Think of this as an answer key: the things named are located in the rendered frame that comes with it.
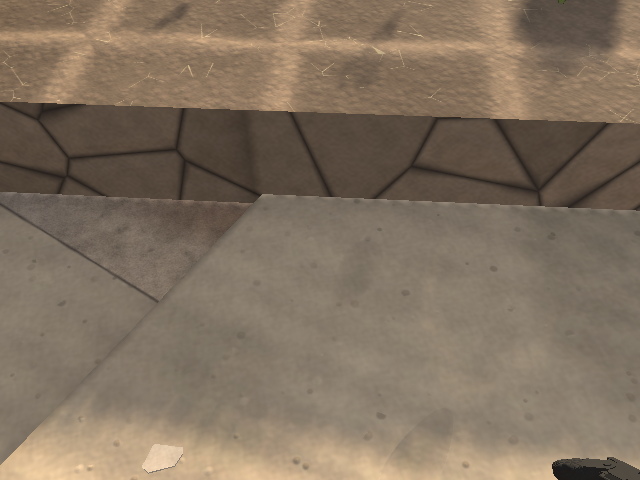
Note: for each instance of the robot right hand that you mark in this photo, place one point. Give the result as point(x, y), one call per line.
point(594, 469)

